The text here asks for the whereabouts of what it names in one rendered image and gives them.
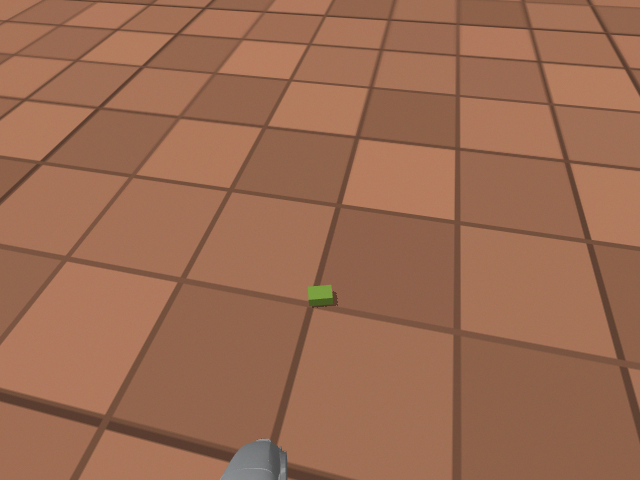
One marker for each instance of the small box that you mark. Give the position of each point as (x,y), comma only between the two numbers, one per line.
(320,295)

